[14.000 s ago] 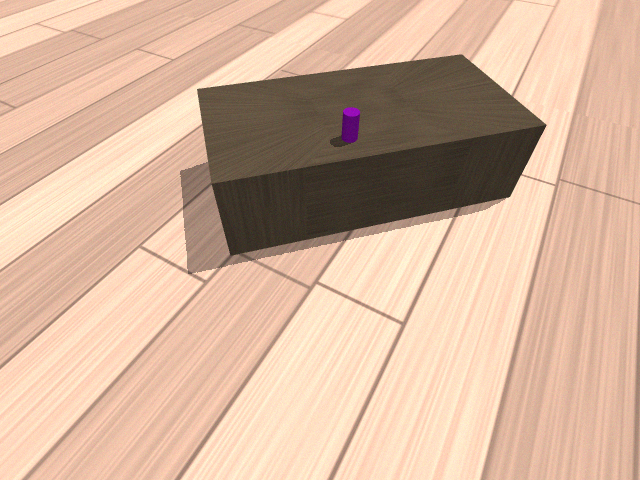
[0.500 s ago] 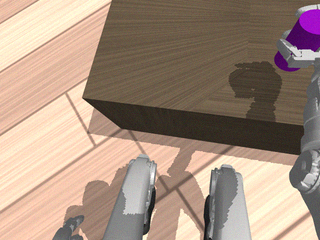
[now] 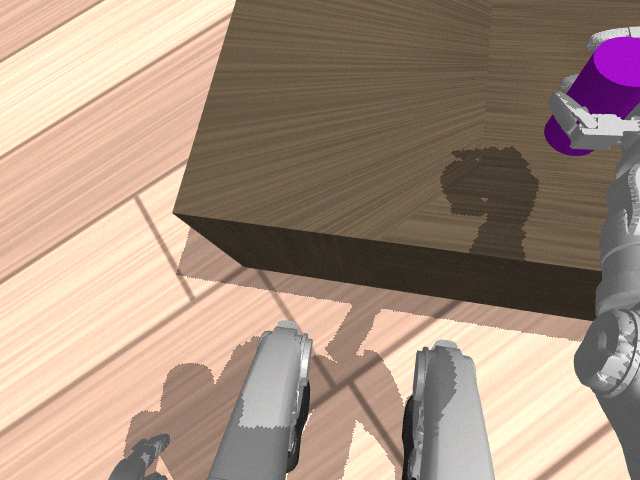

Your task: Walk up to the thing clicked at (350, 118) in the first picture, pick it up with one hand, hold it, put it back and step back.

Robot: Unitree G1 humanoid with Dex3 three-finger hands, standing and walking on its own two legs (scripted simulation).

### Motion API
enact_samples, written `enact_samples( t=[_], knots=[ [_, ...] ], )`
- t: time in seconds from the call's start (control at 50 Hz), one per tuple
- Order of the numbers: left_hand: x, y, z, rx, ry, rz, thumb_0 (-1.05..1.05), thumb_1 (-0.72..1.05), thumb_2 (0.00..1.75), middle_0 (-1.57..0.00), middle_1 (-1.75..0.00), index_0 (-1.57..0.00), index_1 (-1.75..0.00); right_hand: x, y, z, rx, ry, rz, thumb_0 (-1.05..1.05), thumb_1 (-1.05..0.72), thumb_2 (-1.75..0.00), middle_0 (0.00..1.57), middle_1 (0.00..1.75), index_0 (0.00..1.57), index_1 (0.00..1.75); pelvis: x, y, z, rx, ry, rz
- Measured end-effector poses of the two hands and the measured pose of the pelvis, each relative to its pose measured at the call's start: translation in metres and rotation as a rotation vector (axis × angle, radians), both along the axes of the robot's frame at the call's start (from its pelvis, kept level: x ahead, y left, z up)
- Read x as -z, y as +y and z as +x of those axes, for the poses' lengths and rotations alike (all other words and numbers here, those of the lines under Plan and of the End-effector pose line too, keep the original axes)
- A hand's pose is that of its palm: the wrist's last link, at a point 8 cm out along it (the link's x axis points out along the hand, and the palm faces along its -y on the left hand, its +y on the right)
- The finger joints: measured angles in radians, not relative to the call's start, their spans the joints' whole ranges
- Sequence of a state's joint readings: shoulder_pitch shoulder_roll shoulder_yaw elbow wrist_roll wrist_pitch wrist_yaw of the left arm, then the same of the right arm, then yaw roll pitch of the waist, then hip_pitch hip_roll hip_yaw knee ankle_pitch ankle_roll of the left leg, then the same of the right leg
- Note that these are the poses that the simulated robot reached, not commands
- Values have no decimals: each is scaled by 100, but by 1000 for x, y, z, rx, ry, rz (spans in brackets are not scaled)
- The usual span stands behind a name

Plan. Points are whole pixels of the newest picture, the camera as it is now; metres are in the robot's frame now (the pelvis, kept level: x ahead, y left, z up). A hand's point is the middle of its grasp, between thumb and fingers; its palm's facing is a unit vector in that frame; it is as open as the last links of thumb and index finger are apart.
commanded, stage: lift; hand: right
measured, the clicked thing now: (597, 102) +0.54 -0.24 +0.02
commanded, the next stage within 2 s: hold in 1.72 s
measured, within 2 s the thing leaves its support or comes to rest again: neither
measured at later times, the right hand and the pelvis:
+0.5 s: hand (632, 89) +0.50 -0.23 +0.09, palm faces +0.22 +0.98 -0.03, open 8.6 cm; pelvis +0.01 +0.00 +0.05, yaw -1 degrees
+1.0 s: hand out of the picture +0.43 -0.21 +0.19, palm faces +0.21 +0.98 -0.01, open 8.6 cm; pelvis +0.03 +0.00 +0.14, yaw -2 degrees
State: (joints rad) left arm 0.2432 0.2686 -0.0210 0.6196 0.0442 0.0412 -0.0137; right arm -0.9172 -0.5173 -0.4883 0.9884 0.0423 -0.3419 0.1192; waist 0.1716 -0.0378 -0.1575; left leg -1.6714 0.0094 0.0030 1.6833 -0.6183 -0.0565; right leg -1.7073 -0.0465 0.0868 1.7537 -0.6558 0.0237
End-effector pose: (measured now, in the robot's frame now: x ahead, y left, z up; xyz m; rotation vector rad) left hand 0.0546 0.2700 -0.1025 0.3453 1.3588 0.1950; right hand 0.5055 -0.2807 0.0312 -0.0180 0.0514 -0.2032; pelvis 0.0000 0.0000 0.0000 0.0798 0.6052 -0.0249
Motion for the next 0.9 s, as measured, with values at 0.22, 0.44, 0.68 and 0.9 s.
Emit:
enact_samples(
  t=[0.22,0.44,0.68,0.9],
  knots=[
    [-14,2,7,7,-15,9,0,93,88,-20,-30,-21,-29,-12,5,-6,3,-25,2,-1,17,-106,82,99,79,100,-12,2,3,1,-14,-1],
    [-40,-9,26,4,-75,-27,0,93,88,-20,-30,-21,-29,-46,6,-28,20,-17,-6,-1,17,-106,82,99,79,99,-42,0,10,7,-62,-6],
    [-90,-14,50,15,-175,-36,0,92,89,-20,-30,-21,-29,-97,12,-70,11,-25,-1,-1,19,-108,82,101,79,101,-90,-2,17,19,-156,-12],
    [-136,-17,78,43,-274,-40,0,90,90,-20,-29,-20,-30,-145,18,-103,22,-37,-1,-1,20,-108,82,101,79,101,-132,-2,27,30,-255,-26]
  ],
)
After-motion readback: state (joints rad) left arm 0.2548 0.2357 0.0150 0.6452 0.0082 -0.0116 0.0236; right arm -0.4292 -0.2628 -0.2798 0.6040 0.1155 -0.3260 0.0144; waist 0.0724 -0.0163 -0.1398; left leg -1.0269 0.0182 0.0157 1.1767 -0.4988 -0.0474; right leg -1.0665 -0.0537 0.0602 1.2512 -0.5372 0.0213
